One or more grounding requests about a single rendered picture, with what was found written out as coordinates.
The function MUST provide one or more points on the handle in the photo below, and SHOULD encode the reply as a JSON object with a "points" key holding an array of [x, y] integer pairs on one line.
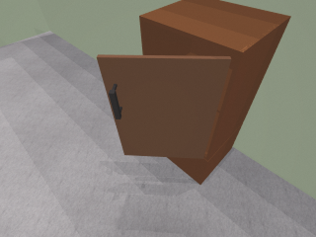
{"points": [[115, 102]]}

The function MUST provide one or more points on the cupboard door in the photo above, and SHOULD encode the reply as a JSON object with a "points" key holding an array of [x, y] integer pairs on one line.
{"points": [[169, 102]]}

